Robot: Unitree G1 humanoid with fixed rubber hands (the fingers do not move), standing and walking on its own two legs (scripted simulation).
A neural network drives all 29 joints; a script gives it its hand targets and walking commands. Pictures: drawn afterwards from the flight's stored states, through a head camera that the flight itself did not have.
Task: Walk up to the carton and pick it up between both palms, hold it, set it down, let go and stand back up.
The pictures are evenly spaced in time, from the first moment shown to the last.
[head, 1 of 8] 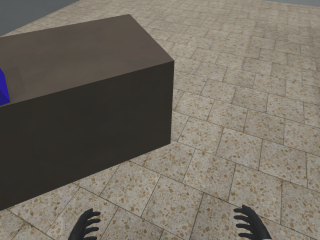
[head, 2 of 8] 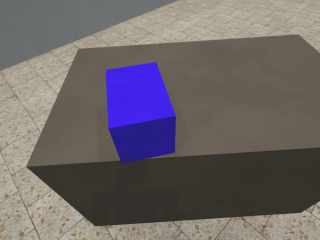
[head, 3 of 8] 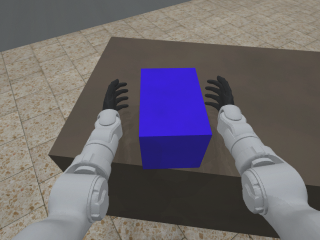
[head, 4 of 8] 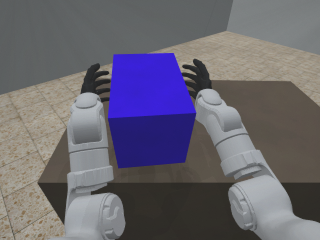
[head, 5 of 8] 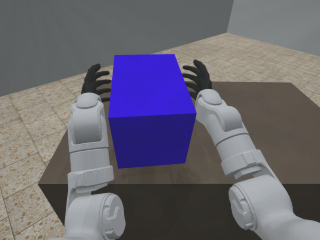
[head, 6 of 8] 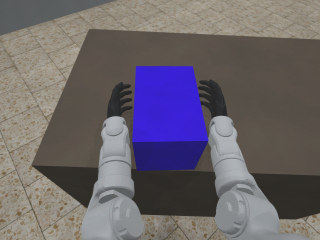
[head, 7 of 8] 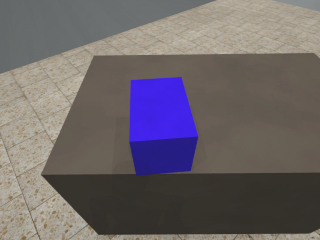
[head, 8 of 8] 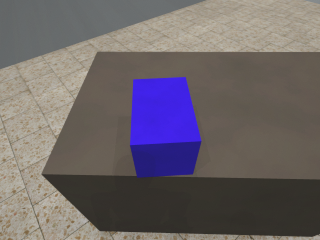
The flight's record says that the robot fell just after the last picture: no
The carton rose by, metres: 0.18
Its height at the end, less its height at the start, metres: +0.00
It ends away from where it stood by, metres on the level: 0.01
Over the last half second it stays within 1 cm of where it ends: yes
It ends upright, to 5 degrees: yes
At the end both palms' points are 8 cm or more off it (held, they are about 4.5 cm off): yes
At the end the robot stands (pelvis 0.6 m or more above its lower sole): yes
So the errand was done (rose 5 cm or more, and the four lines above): yes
